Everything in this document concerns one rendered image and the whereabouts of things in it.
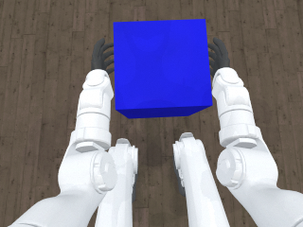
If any right robot hand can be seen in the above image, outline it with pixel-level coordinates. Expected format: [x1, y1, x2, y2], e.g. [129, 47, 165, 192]
[207, 37, 230, 79]

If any robot right thigh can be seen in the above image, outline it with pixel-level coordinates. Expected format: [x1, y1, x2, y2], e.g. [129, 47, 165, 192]
[172, 137, 230, 227]

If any left robot forearm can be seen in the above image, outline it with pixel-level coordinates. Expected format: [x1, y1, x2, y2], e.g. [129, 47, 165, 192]
[58, 69, 114, 182]

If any left robot hand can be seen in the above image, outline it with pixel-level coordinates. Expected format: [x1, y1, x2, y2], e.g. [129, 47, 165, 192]
[91, 38, 115, 76]

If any left robot upper arm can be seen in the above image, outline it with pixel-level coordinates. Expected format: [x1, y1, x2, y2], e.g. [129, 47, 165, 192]
[8, 149, 118, 227]

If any right robot upper arm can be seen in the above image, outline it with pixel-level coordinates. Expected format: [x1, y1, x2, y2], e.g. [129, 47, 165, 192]
[216, 147, 303, 227]

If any carton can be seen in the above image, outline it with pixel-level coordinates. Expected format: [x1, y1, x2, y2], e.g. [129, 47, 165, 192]
[113, 19, 213, 119]

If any right robot forearm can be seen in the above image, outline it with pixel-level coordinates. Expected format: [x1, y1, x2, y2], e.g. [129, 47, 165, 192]
[211, 67, 278, 178]

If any right robot shin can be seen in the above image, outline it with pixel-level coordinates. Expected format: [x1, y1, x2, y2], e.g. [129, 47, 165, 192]
[178, 132, 205, 187]

